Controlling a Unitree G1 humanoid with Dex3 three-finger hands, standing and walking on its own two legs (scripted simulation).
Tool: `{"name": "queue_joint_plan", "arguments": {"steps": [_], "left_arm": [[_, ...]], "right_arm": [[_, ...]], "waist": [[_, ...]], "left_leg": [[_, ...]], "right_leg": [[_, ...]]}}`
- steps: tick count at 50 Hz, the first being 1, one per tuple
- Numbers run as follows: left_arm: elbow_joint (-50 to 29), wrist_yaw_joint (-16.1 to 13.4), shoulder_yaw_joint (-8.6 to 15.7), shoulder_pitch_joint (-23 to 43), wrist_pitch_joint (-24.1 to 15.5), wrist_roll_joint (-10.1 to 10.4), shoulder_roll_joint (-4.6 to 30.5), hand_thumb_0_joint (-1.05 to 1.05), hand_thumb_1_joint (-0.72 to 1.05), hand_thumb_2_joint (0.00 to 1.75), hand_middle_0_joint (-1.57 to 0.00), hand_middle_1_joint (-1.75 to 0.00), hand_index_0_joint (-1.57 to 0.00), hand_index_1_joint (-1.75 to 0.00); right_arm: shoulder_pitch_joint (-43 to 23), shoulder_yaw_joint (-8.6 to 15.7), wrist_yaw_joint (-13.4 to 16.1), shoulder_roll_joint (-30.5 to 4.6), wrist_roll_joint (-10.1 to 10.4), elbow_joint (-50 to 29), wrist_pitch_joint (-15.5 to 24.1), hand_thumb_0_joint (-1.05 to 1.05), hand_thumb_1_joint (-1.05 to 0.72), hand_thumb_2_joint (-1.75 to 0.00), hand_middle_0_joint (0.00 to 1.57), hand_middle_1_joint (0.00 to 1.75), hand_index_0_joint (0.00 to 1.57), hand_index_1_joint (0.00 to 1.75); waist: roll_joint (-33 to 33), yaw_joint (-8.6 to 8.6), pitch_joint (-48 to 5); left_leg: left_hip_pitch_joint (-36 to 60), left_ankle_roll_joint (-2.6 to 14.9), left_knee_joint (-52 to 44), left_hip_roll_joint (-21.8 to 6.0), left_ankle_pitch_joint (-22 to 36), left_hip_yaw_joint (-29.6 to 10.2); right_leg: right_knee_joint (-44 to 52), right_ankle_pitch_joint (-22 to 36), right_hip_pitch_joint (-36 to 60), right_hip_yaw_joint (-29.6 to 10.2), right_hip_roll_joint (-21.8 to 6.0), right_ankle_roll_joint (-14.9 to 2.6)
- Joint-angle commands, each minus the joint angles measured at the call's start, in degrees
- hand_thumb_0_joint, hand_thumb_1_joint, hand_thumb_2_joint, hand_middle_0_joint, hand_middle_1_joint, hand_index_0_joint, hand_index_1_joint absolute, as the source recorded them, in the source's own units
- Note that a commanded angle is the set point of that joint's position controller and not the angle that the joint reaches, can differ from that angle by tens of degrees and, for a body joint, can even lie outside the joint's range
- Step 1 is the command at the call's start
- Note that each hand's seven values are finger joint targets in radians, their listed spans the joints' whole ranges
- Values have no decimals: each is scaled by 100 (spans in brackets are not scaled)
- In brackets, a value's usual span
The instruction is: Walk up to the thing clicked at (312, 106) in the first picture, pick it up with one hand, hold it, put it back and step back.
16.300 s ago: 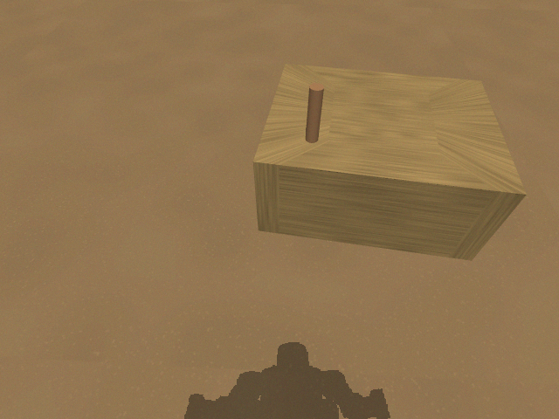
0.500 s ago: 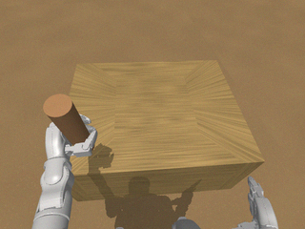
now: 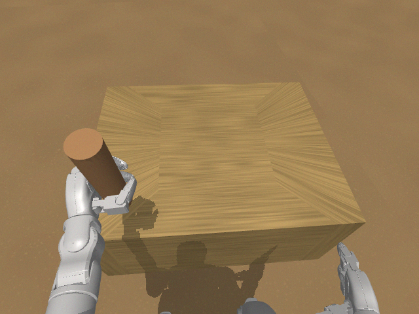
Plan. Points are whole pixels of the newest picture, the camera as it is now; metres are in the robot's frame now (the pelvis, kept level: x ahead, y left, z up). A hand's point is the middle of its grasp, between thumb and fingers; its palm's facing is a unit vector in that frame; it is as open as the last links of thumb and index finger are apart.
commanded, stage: hold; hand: left
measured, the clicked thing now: (106, 177) +0.34 +0.18 +0.09
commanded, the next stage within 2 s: crouch in 1.16 s
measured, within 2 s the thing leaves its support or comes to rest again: neither
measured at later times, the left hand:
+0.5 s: hand (118, 187) +0.34 +0.17 +0.05, palm faces +0.19 -0.98 +0.01, open 6.6 cm
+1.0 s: hand (117, 186) +0.34 +0.17 +0.06, palm faces +0.17 -0.98 +0.01, open 6.6 cm
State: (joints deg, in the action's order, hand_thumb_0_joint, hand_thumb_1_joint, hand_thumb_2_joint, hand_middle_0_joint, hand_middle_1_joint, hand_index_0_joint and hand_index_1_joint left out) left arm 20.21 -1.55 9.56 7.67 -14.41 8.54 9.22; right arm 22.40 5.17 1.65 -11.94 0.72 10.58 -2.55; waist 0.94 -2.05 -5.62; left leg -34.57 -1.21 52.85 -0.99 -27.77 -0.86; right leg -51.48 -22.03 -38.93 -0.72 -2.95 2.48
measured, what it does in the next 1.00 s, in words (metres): stands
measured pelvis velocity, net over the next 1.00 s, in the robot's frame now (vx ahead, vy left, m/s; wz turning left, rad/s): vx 0.00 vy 0.00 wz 0.00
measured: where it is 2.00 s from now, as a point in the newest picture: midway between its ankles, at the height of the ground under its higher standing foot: outside the picture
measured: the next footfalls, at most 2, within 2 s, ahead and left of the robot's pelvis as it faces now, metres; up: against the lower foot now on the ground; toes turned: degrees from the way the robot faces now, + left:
none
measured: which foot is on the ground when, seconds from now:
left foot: down 0.00-1.00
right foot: down 0.00-1.00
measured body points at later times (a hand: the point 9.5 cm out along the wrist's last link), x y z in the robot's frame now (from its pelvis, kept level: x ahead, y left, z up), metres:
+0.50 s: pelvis +0.00 -0.01 +0.00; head +0.04 +0.00 +0.45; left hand +0.32 +0.22 +0.06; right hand +0.16 -0.27 -0.04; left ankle -0.01 +0.13 -0.69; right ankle +0.04 -0.15 -0.69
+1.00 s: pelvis +0.00 +0.00 +0.00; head +0.05 +0.01 +0.45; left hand +0.33 +0.22 +0.06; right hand +0.16 -0.27 -0.03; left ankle -0.01 +0.13 -0.69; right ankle +0.04 -0.15 -0.69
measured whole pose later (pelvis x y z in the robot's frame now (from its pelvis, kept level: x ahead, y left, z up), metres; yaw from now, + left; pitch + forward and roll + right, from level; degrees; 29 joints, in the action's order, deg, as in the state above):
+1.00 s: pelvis +0.00 +0.00 +0.00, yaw +0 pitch +10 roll +0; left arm 20.3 -1.3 9.8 6.4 -16.6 7.9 9.6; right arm 22.8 5.5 1.6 -12.2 0.6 9.3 -2.7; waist 1.4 -2.5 -5.5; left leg -34.3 -1.4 52.4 -1.2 -27.8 -1.1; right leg -51.2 -22.2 -38.6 -0.5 -2.8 2.3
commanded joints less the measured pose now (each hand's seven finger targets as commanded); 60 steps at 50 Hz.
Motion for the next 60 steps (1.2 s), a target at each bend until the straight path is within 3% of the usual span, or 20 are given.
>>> {"name": "queue_joint_plan", "arguments": {"steps": [1,7,14,17,19,21,24,28,29,38,39,41,43,46,52,54,57,58,59,60], "left_arm": [[-1605,-37,219,1753,-500,37,727,0,43,132,-138,-147,-140,-146],[-1153,-13,356,1564,-478,62,747,0,43,134,-138,-147,-140,-147],[-1200,25,348,1523,-673,65,694,0,48,135,-137,-147,-139,-147],[-1914,94,291,1725,-757,92,797,0,47,133,-136,-145,-139,-145],[-1437,93,192,1583,-653,65,681,0,46,134,-135,-145,-138,-145],[-1397,33,413,1902,-660,97,888,0,45,134,-135,-145,-137,-145],[-1756,37,227,2290,-745,75,764,0,44,134,-135,-145,-137,-145],[-1060,78,415,1793,-634,81,871,0,47,137,-137,-147,-139,-147],[-917,100,266,1550,-578,63,737,0,47,136,-136,-146,-138,-146],[-1212,30,341,1980,-668,88,719,0,45,134,-136,-145,-138,-145],[-1157,-11,529,1851,-708,93,873,0,45,135,-136,-146,-138,-146],[-1320,1,297,1707,-778,45,676,0,47,135,-136,-146,-138,-146],[-1440,11,326,1602,-805,43,777,0,46,136,-137,-147,-139,-147],[-1901,-5,304,1828,-797,-9,920,0,46,132,-135,-144,-137,-144],[-1198,-30,380,2025,-629,39,881,0,45,135,-136,-146,-137,-146],[-1378,39,65,2065,-627,61,589,0,46,135,-135,-146,-137,-146],[-1001,140,-32,1570,-486,45,511,0,48,133,-135,-144,-137,-144],[-773,162,147,1320,-435,64,644,0,46,132,-136,-145,-138,-144],[-1426,195,-63,1742,-478,85,519,0,45,132,-136,-144,-138,-144],[-1364,181,62,1768,-459,112,593,0,43,130,-135,-143,-137,-143]], "right_arm": [[18,513,101,-866,-3,-995,292,0,56,-5,5,5,5,5],[-220,454,80,-806,-5,-842,290,0,56,-5,5,5,5,5],[38,430,43,-771,-32,-865,303,0,56,-5,5,5,5,5],[-20,429,49,-783,-13,-1325,329,0,56,-5,5,5,5,5],[122,438,81,-814,-15,-1024,291,0,56,-5,5,5,5,5],[-119,374,90,-769,-22,-922,305,0,56,-5,5,5,5,5],[-181,245,87,-611,-15,-1190,326,0,56,-5,5,5,5,5],[-3,413,111,-804,-20,-958,312,0,56,-5,5,5,5,5],[58,427,100,-831,-18,-832,275,0,56,-5,5,5,5,5],[-406,339,52,-729,2,-1126,361,0,56,-5,5,5,5,5],[-329,502,64,-861,2,-1078,340,0,56,-5,5,5,5,5],[-158,354,40,-722,-19,-1164,324,0,56,-5,5,5,5,5],[18,526,69,-855,-30,-1032,293,0,56,-5,5,5,5,5],[-47,390,78,-761,-25,-1252,302,0,56,-5,5,5,5,5],[2,468,101,-802,19,-878,251,0,56,-5,5,5,5,5],[-85,475,92,-815,32,-1232,325,0,57,-5,5,5,5,5],[127,425,54,-785,36,-892,300,0,57,-5,5,5,5,5],[167,520,56,-922,24,-808,308,0,56,-5,5,5,5,5],[-106,388,17,-798,43,-1134,340,0,56,-5,5,5,5,5],[-98,455,19,-826,40,-1054,345,0,56,-5,5,5,5,5]], "waist": [[-160,-29,-1580],[-27,86,-1363],[-106,19,-1415],[-150,-31,-2003],[-106,-109,-1690],[-115,-26,-1537],[-145,-106,-1598],[-7,-74,-1490],[-77,-51,-1401],[49,66,-1397],[76,65,-1406],[-18,38,-1738],[-178,-17,-1803],[-282,-24,-2020],[-258,-86,-1315],[-198,-174,-1505],[-158,-67,-1253],[-121,-37,-1328],[-272,5,-1596],[-367,29,-1504]], "left_leg": [[509,16,-867,118,1808,111],[220,48,-873,140,1566,118],[315,35,-859,142,1496,127],[561,73,-781,182,1660,193],[503,75,-758,170,1725,199],[293,64,-764,152,1602,173],[409,72,-799,154,1488,167],[359,101,-809,175,1402,190],[397,103,-843,186,1431,194],[191,68,-873,138,1386,131],[235,66,-910,135,1361,117],[429,63,-844,160,1590,153],[457,59,-791,183,1718,171],[587,51,-773,175,1839,182],[355,35,-906,134,1535,131],[579,17,-933,111,1668,107],[484,19,-967,124,1722,97],[501,-3,-945,96,1894,89],[616,-26,-968,90,2038,75],[577,-50,-970,86,2073,65]], "right_leg": [[544,1517,1248,231,199,-240],[621,1328,1261,221,175,-222],[573,1253,1154,224,196,-229],[600,1531,1469,169,178,-198],[589,1629,1320,150,172,-193],[604,1485,1218,142,147,-203],[631,1360,1211,160,161,-199],[704,1338,1260,151,153,-177],[721,1366,1278,166,165,-184],[636,1182,1192,224,173,-220],[632,1138,1211,239,194,-221],[581,1380,1387,212,190,-216],[563,1551,1412,184,187,-215],[572,1693,1509,153,175,-212],[630,1330,1105,197,185,-233],[613,1419,1165,239,209,-234],[641,1424,1132,278,224,-233],[598,1540,1177,291,223,-248],[561,1639,1260,299,225,-263],[537,1611,1199,314,229,-274]]}}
